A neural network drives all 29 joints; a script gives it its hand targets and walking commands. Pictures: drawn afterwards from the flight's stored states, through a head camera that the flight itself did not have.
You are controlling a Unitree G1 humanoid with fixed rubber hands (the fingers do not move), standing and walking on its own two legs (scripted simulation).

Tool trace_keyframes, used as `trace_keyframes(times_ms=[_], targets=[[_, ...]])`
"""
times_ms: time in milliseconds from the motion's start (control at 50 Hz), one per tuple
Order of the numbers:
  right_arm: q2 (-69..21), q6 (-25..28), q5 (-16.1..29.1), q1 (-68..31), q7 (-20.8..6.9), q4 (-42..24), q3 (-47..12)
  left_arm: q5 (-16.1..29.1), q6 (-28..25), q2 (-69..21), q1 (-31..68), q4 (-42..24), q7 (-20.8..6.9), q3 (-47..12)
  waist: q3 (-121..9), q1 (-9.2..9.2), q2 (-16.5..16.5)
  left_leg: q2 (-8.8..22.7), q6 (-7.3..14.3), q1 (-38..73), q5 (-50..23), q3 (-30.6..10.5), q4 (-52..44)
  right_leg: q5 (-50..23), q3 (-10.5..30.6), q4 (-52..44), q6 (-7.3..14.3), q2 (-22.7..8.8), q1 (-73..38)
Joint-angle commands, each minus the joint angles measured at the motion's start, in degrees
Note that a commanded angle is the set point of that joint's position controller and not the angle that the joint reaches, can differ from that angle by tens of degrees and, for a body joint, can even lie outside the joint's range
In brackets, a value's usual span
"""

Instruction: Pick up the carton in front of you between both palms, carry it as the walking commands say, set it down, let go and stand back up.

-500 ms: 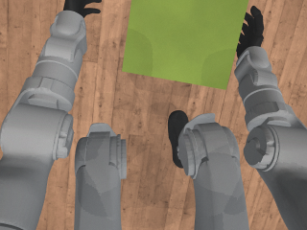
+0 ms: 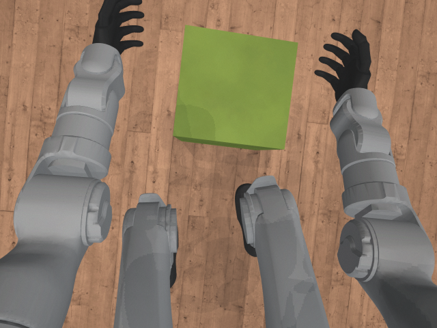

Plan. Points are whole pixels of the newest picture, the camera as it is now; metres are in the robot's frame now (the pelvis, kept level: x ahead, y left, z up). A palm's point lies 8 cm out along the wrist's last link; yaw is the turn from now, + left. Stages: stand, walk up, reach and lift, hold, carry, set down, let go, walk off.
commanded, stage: set down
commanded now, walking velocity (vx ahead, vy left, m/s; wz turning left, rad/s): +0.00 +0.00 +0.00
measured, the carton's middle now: (228, 101) +0.49 -0.09 -0.32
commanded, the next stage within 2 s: let go in 0.58 s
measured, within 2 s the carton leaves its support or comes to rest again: neither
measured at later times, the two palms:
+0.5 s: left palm out of the picture +0.55 +0.12 +0.03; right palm out of the picture +0.45 -0.26 +0.04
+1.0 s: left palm out of the picture +0.43 +0.17 +0.16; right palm out of the picture +0.37 -0.26 +0.18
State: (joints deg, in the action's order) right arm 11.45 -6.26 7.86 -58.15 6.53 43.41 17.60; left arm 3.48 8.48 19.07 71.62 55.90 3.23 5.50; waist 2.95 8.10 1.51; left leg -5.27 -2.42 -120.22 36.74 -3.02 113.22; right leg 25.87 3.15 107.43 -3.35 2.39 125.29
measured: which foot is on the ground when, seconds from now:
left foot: down 0.00-1.00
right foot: down 0.00-1.00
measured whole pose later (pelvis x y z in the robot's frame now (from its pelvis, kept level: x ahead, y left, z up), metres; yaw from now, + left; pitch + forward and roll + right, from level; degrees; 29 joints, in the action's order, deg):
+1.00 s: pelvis +0.09 -0.01 +0.27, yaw +0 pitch +31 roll +1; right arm 10.5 -2.2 -3.1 -14.7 -4.2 29.6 8.3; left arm -4.8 3.0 7.9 22.3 37.4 3.5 11.1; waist -5.4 5.3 0.2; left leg -2.5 -1.8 -58.4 22.3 -4.7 49.7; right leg 16.1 2.7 48.6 -0.5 0.8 63.4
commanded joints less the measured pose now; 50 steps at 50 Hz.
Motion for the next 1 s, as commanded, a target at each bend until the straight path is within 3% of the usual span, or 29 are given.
trace_keyframes(times_ms=[0, 20, 40, 120, 140, 160, 220, 240, 300, 380, 400, 440, 460, 480, 500, 560, 640, 700, 720, 740, 760, 780, 800, 820, 840, 860, 920, 960, 980], targets=[[7.3, -0.3, -2.7, -4.9, 0.2, -9.0, 3.0, -2.2, -0.5, 3.4, 13.2, -12.0, -1.0, 0.6, -64.3, 4.33, 5.6, -1.4, 1.4, 28.5, -10.3, 6.7, -20.4, -16.5, -10.5, -14.2, -1.1, 1.6, -46.8], [4.1, -0.2, -2.6, -5.3, -0.2, -11.0, 1.8, -2.9, -0.2, 5.2, 12.1, -8.7, -1.1, 1.3, -65.2, 1.85, 6.0, -0.5, 1.8, 26.1, -13.4, 6.2, -19.6, -20.3, -8.2, -13.8, -0.6, 0.8, -47.1], [6.3, -0.6, -3.2, -4.6, -0.3, -11.0, 2.4, -3.0, 0.3, 7.4, 10.4, -7.8, -1.1, 3.1, -67.6, 3.44, 2.8, -1.2, 1.4, 27.8, -11.9, 6.3, -20.0, -18.4, -9.6, -15.0, -1.1, 1.9, -50.5], [2.8, -0.4, -2.0, -2.7, -1.7, -11.5, 1.8, -3.6, -0.2, 5.4, 9.9, -8.5, -1.0, 1.2, -66.8, 2.03, 8.4, -1.3, 1.1, 33.9, -18.7, 6.0, -23.5, -23.9, -8.6, -17.4, -1.2, 1.3, -47.1], [3.6, -0.5, -2.3, -1.6, -1.8, -10.0, 2.0, -4.2, -0.1, 8.3, 9.4, -9.6, -0.9, 2.9, -65.8, 2.2, 5.0, -0.7, 1.2, 36.1, -15.8, 5.7, -25.8, -21.2, -11.7, -17.9, -1.8, 1.8, -47.5], [6.2, -0.7, -4.0, -3.2, -2.1, -9.9, 2.8, -5.1, 0.5, 4.0, 7.8, -6.9, -1.6, 4.0, -61.7, -0.85, 8.1, -0.5, 1.1, 31.9, -15.6, 6.1, -26.3, -18.7, -9.0, -19.1, -0.8, 0.6, -45.7], [3.7, -0.2, -3.5, -1.5, -1.7, -11.6, 3.7, -4.2, -0.6, 6.8, 6.3, -7.5, -2.9, 4.5, -59.3, 2.04, 3.1, -0.3, 1.6, 32.1, -16.7, 5.1, -29.0, -20.8, -10.1, -22.2, -2.0, 0.9, -47.1], [4.5, -0.5, -4.0, -2.4, -1.5, -10.7, 1.5, -2.6, -0.4, 3.7, 9.0, -7.1, -3.9, 2.1, -58.7, 3.42, 5.6, -0.3, 1.1, 32.0, -16.1, 6.6, -29.2, -21.1, -8.5, -24.6, -1.2, 1.3, -50.5], [4.1, -0.6, -4.2, 0.2, -2.2, -8.9, 2.4, -4.4, 0.0, 3.5, 5.4, -2.0, -3.4, 4.0, -62.9, 2.59, 5.3, -1.0, 1.0, 39.0, -16.4, 4.2, -33.6, -18.5, -9.9, -27.5, -1.0, 1.6, -52.2], [3.7, 0.3, -4.1, 2.3, -3.4, -13.4, 3.9, -4.6, -0.5, 1.2, 7.7, -15.9, -2.7, 2.4, -69.6, 4.12, 9.3, -1.0, 0.1, 48.2, -23.4, 4.5, -38.8, -26.3, -9.8, -31.3, 0.2, 2.0, -57.4], [4.1, 0.4, -4.6, 2.8, -3.6, -15.3, 2.7, -3.8, 0.0, 2.8, 5.3, -15.9, -2.8, 3.4, -71.4, 4.04, 6.8, -0.9, -0.3, 50.0, -25.6, 4.1, -39.1, -29.1, -9.4, -31.9, 0.3, 1.9, -61.6], [3.4, -0.7, -3.7, 3.5, -3.5, -18.1, 1.8, -4.7, -0.3, 2.0, 1.4, -13.9, -2.5, 5.1, -72.1, 0.91, 6.5, -0.8, 0.0, 50.7, -28.4, 5.6, -40.1, -32.4, -7.9, -35.9, 0.1, 2.3, -65.7], [5.1, -0.6, -3.4, 1.5, -3.7, -18.2, 3.2, -3.4, 0.5, 2.5, 4.7, -13.8, -2.7, 0.7, -69.4, 4.4, 8.8, 0.1, 0.4, 53.4, -26.4, 3.8, -41.6, -32.0, -9.5, -35.6, 0.2, 1.6, -63.5], [1.9, -0.8, -5.4, 6.4, -3.9, -11.3, 2.9, -3.1, 0.9, 3.4, 0.9, -10.3, -3.0, 2.2, -64.3, 3.99, 4.1, -0.8, 0.1, 51.5, -23.9, 4.5, -44.5, -28.2, -10.1, -37.4, -0.8, 2.1, -64.3], [3.2, -0.7, -4.3, 5.5, -4.2, -14.4, 3.8, -5.6, 0.5, 0.2, 0.0, -14.5, -3.1, 2.5, -62.6, 2.1, 9.5, -0.9, -0.4, 50.6, -25.1, 4.1, -46.3, -28.9, -8.5, -38.8, 0.1, 1.2, -63.9], [0.2, -0.4, -5.1, 5.8, -4.3, -14.3, 0.8, -8.0, -0.3, 4.0, -3.9, -9.5, -4.1, 6.3, -59.1, -0.19, 5.1, -0.3, 1.3, 48.7, -21.8, 3.1, -49.3, -26.6, -5.8, -42.7, -0.1, 1.1, -68.7], [1.0, 0.9, -8.2, 14.9, -5.0, -11.5, 1.5, -8.8, -1.5, 0.7, -12.6, -6.9, -4.2, 9.1, -56.9, 2.2, 1.0, 0.1, 1.3, 54.3, -22.6, 3.4, -53.9, -27.6, -6.6, -47.3, -1.1, 1.0, -75.2], [2.3, 1.8, -8.0, 20.6, -6.6, -13.9, -2.0, -8.8, -2.6, -3.6, -17.1, -15.0, -3.3, 6.4, -60.1, -1.15, 5.5, -0.5, 0.0, 64.0, -27.2, 4.0, -57.5, -27.7, -7.1, -50.7, 0.0, 1.3, -79.0], [0.2, 2.2, -9.4, 22.8, -7.7, -15.9, -2.1, -7.8, -2.9, -4.6, -18.9, -13.9, -2.2, 5.9, -60.0, 4.23, 1.9, -0.2, 0.6, 64.0, -29.9, 2.1, -59.8, -32.9, -7.4, -50.3, 0.5, 2.0, -83.1], [1.8, 2.4, -9.1, 25.1, -8.4, -15.3, -2.6, -10.9, -3.0, -4.4, -23.1, -14.8, -1.1, 7.2, -58.1, -2.81, 4.2, -0.5, 0.4, 65.6, -31.8, 3.1, -59.8, -31.9, -6.7, -51.3, 0.5, 1.3, -81.5], [2.5, 3.1, -10.1, 23.4, -9.2, -17.4, -2.2, -9.1, -3.2, -5.8, -26.7, -14.1, -0.1, 8.5, -56.5, -1.11, -0.7, -0.1, 0.5, 65.3, -29.8, 2.3, -61.1, -31.1, -7.3, -52.2, 0.9, 1.7, -85.1], [2.2, 3.1, -8.8, 29.2, -9.9, -15.8, -4.1, -10.6, -3.8, -7.2, -27.9, -17.8, 0.7, 8.7, -52.3, -1.45, 3.5, -0.9, 0.2, 65.0, -28.5, 2.6, -63.0, -30.7, -5.9, -53.6, 1.6, 1.2, -87.6], [7.2, 3.8, -12.8, 27.6, -9.8, -20.2, -3.6, -9.5, -4.1, -4.9, -29.6, -21.6, 1.1, 10.3, -53.8, -1.43, -4.0, -0.8, 0.6, 64.8, -28.9, 3.7, -64.0, -31.7, -5.4, -55.7, 0.9, 1.2, -90.6], [1.8, 3.7, -10.0, 31.6, -10.1, -20.3, -6.0, -10.8, -4.8, -5.6, -34.2, -21.4, 1.1, 9.6, -50.4, -3.17, 0.0, -1.4, 0.4, 63.8, -29.3, 3.7, -64.9, -32.9, -4.4, -56.6, 1.5, 0.8, -95.1], [6.9, 4.2, -12.4, 34.1, -10.2, -17.2, -4.5, -10.0, -5.2, -7.5, -36.2, -23.4, 1.1, 6.3, -48.3, -1.09, -1.7, 0.0, 0.7, 66.0, -27.4, 3.0, -67.0, -31.7, -4.0, -57.7, 2.0, 0.8, -94.5], [3.6, 4.6, -9.0, 34.5, -10.7, -20.5, -6.2, -9.6, -6.3, -5.5, -35.8, -25.5, 1.4, 7.1, -48.0, -3.34, 2.8, -0.2, 0.8, 66.6, -27.3, 3.4, -67.6, -32.7, -3.8, -57.1, 2.0, 0.6, -97.0], [4.1, 5.7, -12.1, 48.9, -11.1, -18.0, -10.6, -7.2, -7.3, -8.0, -46.0, -24.5, 0.1, 4.8, -42.2, 1.21, -5.0, 0.6, 0.3, 68.2, -30.7, 3.7, -70.7, -42.2, -2.8, -60.2, 1.3, 0.2, -103.7], [-0.1, 6.2, -7.1, 49.2, -11.7, -19.3, -14.6, -6.4, -8.1, -6.0, -47.9, -27.3, -0.3, 2.7, -38.3, -2.53, -2.3, 0.1, 1.0, 70.7, -27.6, 4.0, -72.2, -36.4, -2.0, -63.4, 2.0, -0.2, -107.4], [4.8, 6.2, -8.0, 51.0, -11.3, -19.7, -9.2, -5.0, -8.6, -7.3, -49.8, -29.8, 0.0, 1.5, -37.7, -0.34, -0.3, 0.8, 0.9, 72.0, -26.3, 3.2, -74.0, -37.5, -1.3, -63.8, 1.9, -0.7, -108.8]])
